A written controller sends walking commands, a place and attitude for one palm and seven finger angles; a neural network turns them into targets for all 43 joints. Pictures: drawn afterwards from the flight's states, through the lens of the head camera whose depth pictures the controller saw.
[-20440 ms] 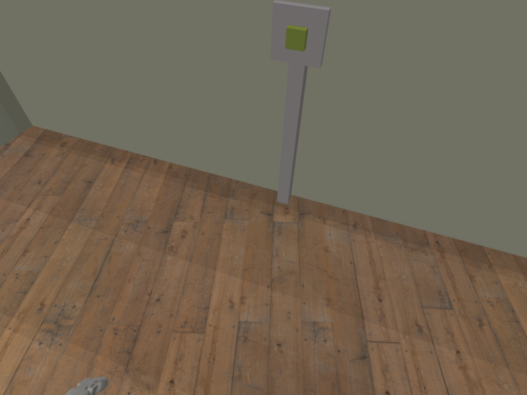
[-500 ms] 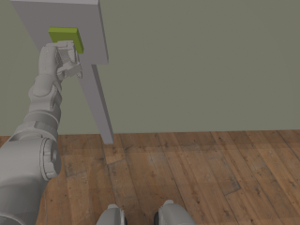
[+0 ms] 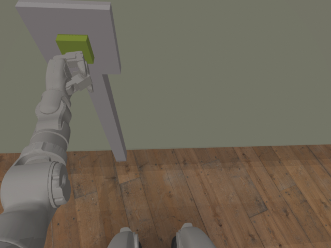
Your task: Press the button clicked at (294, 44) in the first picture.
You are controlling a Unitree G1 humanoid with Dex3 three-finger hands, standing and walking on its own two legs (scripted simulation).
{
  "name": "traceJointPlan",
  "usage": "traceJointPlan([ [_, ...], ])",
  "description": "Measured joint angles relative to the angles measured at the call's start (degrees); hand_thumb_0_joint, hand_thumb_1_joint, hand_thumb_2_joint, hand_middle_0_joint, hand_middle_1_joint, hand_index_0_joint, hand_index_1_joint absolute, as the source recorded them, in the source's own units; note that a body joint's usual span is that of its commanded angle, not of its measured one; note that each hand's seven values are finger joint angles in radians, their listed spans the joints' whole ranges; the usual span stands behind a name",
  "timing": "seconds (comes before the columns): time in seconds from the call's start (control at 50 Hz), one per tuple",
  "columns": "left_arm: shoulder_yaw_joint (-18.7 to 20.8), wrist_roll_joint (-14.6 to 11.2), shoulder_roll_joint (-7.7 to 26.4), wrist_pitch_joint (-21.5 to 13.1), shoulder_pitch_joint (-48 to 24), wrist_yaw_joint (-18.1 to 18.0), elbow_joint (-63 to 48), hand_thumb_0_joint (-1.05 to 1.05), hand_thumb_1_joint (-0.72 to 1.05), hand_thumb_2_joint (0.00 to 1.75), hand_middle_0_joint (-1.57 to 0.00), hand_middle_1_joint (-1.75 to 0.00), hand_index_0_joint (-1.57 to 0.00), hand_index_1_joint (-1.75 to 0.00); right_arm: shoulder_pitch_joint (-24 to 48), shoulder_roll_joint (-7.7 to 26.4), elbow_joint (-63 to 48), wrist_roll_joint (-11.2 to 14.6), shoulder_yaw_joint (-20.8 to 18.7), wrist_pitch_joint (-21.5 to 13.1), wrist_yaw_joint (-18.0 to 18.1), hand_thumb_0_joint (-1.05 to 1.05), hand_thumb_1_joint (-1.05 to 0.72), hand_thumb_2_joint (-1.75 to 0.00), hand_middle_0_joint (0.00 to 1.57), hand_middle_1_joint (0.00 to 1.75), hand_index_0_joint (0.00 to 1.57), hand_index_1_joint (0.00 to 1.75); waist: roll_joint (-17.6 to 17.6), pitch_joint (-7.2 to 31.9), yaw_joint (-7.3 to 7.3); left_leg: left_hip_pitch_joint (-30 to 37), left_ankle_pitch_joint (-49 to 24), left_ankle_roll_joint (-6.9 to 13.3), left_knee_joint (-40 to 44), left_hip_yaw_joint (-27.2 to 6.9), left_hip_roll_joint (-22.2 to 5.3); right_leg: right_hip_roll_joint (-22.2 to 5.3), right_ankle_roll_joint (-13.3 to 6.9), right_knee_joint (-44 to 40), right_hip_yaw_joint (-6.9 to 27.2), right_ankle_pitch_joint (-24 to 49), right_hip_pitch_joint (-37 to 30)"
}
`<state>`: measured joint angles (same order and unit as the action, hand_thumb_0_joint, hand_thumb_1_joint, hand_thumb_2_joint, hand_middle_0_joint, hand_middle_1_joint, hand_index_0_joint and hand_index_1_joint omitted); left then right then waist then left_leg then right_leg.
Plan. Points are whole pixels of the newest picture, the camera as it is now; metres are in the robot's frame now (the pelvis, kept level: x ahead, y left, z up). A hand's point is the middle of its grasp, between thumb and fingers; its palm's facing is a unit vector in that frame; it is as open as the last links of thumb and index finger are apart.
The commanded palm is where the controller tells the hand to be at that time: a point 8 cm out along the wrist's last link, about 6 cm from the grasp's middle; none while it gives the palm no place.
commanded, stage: pull the fist back off the button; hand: left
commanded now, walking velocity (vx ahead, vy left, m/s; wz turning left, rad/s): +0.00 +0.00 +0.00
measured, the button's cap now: (76, 47) +0.56 +0.17 +0.13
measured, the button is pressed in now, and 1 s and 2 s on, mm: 6 0 0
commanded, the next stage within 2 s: draw the hand back to the body in 0.58 s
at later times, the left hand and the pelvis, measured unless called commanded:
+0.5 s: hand (82, 103) +0.43 +0.16 +0.09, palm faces -0.03 -1.00 -0.02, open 3.1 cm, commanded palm +0.40 +0.21 +0.10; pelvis +0.05 +0.00 +0.02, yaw +0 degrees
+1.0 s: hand (58, 119) +0.36 +0.18 +0.13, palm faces -0.02 -1.00 -0.02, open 3.1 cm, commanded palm +0.32 +0.23 +0.14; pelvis +0.04 -0.01 +0.03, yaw +1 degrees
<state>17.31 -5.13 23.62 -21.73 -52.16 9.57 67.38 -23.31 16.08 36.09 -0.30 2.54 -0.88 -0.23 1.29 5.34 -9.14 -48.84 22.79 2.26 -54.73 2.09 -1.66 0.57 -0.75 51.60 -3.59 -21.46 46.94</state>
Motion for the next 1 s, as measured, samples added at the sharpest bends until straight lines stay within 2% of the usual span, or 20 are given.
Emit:
traceJointPlan([
  [0.2,-1.1,-1.8,-3.6,0.8,9.1,0.3,-8.1,-0.05,0.82,0.89,-1.30,-1.50,-1.31,-1.50,1.1,-0.7,-1.8,1.1,-0.7,1.9,-0.1,0.01,-0.91,-0.90,0.20,0.29,0.20,0.30,0.2,0.6,2.26,5.1,1.2,-0.2,2.3,0.7,-0.1,0.3,0.0,-2.0,0.9,-1.1,-4.6],
  [0.28,-1.6,-3.0,-5.2,1.5,15.6,0.4,-14.7,-0.02,0.85,0.89,-1.30,-1.50,-1.31,-1.50,1.8,-1.1,-2.6,1.5,-1.0,2.4,-0.2,0.01,-0.91,-0.90,0.20,0.29,0.20,0.30,0.2,0.9,3.26,7.8,1.6,-0.3,3.8,1.3,-0.3,0.5,0.0,-3.2,1.5,-1.4,-6.9],
  [0.48,-6.2,-5.6,-9.3,3.8,31.7,1.0,-32.1,0.01,0.89,0.90,-1.30,-1.50,-1.30,-1.50,4.7,-1.5,-3.9,2.5,-1.5,2.3,-0.1,0.01,-0.91,-0.90,0.20,0.29,0.20,0.30,0.5,1.2,6.03,14.2,1.9,-0.6,7.1,0.9,0.1,0.4,0.0,-6.4,1.1,-2.0,-13.5],
  [0.56,-7.5,-5.7,-9.5,4.8,33.7,0.7,-34.5,0.02,0.90,0.90,-1.30,-1.50,-1.31,-1.50,6.7,-1.4,-4.2,2.5,-1.3,1.7,0.4,0.01,-0.91,-0.90,0.20,0.29,0.20,0.30,0.4,0.4,6.73,15.1,1.7,-0.7,7.4,0.2,0.4,0.0,-0.2,-6.6,0.4,-2.1,-14.6],
  [0.64,-8.4,-5.7,-9.4,4.9,32.4,0.7,-34.7,0.02,0.90,0.90,-1.30,-1.50,-1.31,-1.50,8.6,-1.3,-3.6,2.4,-1.2,1.0,1.1,0.01,-0.91,-0.90,0.20,0.29,0.20,0.30,0.3,-0.4,7.20,14.9,1.4,-0.9,7.0,-0.6,0.7,-0.2,-0.4,-6.2,-0.3,-2.2,-14.8],
  [0.76,-7.6,-6.0,-8.8,5.4,30.3,2.0,-33.7,0.02,0.90,0.90,-1.30,-1.50,-1.31,-1.50,9.4,-1.5,-2.9,2.3,-0.6,0.8,1.4,0.01,-0.91,-0.90,0.20,0.29,0.20,0.30,0.0,-0.4,6.95,15.1,1.1,-1.0,7.1,-0.6,0.7,-0.2,-0.6,-6.0,-0.4,-2.0,-14.8],
  [0.86,-5.9,-8.0,-8.0,7.6,37.0,3.7,-39.6,0.02,0.90,0.90,-1.30,-1.50,-1.30,-1.50,7.2,-1.5,-4.3,2.8,-0.5,1.2,1.5,0.01,-0.91,-0.90,0.20,0.29,0.20,0.30,0.8,0.6,6.89,18.4,0.6,-1.0,9.5,0.5,0.5,0.1,-0.5,-8.0,0.8,-1.3,-17.5],
  [1.0,-5.6,-10.5,-7.6,10.4,45.7,5.1,-49.0,0.02,0.90,0.90,-1.30,-1.50,-1.30,-1.50,6.0,-1.0,-4.6,3.7,-0.2,0.3,2.2,0.01,-0.91,-0.90,0.20,0.29,0.20,0.30,1.3,0.0,8.08,22.9,-0.5,-0.9,12.2,0.4,0.7,0.0,-0.4,-10.7,0.7,-0.3,-22.1],
])
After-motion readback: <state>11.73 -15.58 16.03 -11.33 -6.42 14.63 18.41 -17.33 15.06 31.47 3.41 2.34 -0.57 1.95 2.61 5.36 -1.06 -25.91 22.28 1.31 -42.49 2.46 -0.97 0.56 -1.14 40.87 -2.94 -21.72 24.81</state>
